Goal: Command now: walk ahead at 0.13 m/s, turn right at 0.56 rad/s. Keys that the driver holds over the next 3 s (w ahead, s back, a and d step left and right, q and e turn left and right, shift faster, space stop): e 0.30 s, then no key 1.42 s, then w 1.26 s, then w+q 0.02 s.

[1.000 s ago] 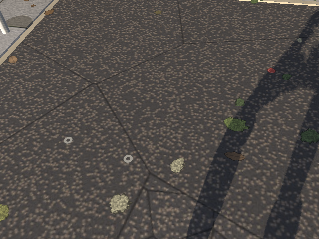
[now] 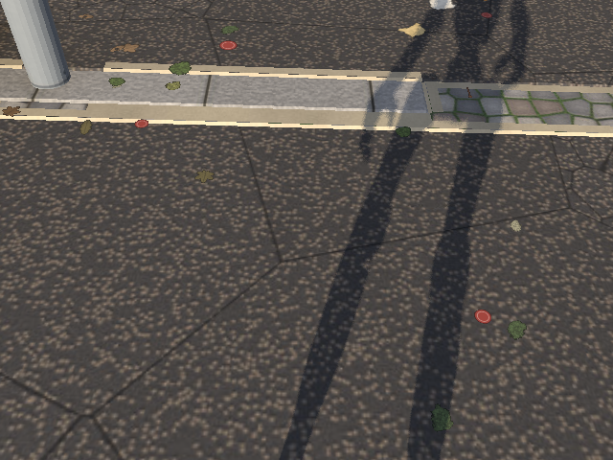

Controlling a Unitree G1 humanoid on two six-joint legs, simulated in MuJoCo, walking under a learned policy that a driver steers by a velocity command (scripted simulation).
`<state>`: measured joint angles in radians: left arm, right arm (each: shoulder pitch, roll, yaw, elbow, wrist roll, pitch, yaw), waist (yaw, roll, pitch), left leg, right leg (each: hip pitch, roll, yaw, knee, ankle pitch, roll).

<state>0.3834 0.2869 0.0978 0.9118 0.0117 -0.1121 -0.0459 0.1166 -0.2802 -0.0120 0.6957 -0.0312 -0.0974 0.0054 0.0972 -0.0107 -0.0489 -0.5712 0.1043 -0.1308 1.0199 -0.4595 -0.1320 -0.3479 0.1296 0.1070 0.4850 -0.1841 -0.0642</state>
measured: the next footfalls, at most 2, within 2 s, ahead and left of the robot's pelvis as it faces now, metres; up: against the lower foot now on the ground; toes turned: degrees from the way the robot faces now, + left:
left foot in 0.10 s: +0.12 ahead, +0.18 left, +0.00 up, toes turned -5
right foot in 0.50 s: +0.09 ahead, -0.09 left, +0.00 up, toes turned -17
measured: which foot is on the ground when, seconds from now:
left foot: up 0.00-0.08, down 0.10-0.50, up 0.52-0.76, down 0.78-1.00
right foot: down 0.00-0.10, up 0.12-0.48, down 0.50-1.00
